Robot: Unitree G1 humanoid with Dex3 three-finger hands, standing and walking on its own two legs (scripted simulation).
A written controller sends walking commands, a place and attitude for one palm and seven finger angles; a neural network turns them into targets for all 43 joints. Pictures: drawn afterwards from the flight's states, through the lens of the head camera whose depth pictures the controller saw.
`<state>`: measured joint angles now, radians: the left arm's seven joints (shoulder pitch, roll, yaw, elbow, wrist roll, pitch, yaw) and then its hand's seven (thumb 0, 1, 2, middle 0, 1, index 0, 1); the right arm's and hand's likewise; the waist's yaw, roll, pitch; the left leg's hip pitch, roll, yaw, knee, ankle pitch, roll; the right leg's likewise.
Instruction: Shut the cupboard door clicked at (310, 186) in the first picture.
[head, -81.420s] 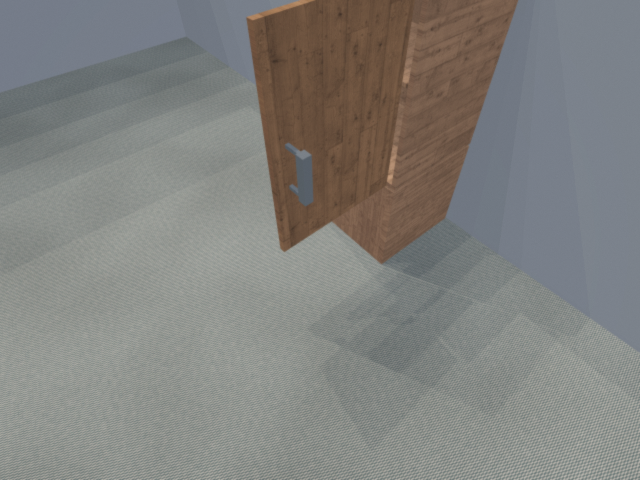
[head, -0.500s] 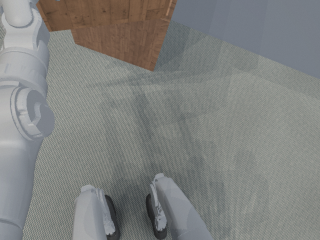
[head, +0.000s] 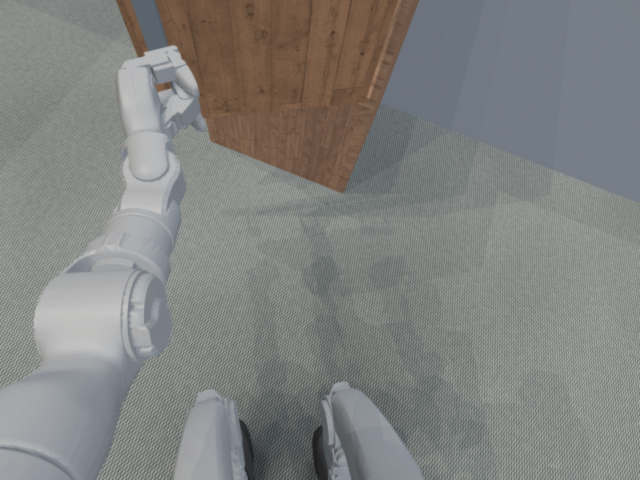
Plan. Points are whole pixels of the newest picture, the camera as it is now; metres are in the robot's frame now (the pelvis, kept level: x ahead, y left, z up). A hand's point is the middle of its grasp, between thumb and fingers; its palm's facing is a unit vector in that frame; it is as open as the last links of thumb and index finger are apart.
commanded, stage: pull the fist back off the door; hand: left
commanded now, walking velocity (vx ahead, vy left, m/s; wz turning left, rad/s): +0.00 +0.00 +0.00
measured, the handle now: out of the picture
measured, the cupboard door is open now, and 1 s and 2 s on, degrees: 34 34 34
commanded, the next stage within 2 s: draw the hand back to the body in 0.26 s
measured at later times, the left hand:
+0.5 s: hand (184, 113) +0.52 +0.08 +0.07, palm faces +0.13 -0.99 -0.03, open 3.1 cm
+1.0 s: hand (47, 251) +0.34 +0.16 +0.16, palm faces +0.06 -0.98 -0.17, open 3.0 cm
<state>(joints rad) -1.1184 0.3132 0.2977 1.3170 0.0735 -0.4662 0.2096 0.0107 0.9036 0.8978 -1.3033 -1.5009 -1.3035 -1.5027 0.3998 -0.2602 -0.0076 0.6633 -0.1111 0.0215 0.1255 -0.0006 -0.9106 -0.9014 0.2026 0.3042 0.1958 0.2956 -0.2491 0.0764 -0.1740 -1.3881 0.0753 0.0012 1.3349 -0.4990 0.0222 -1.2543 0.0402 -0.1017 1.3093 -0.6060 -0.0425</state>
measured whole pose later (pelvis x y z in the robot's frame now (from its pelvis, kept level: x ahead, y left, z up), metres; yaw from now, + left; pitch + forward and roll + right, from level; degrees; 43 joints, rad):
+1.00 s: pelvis +0.02 +0.00 +0.10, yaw +2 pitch +7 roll +0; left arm -0.10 0.21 0.03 0.38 -0.08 -0.24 0.02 0.01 0.90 0.90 -1.20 -1.39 -1.20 -1.39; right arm 0.23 -0.25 -0.01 0.52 0.05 0.09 -0.04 0.01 -0.91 -0.90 0.20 0.30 0.19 0.30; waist -0.03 0.05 -0.12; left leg -0.58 0.03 0.07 0.79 -0.34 0.02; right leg -0.48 0.01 -0.04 0.80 -0.44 -0.02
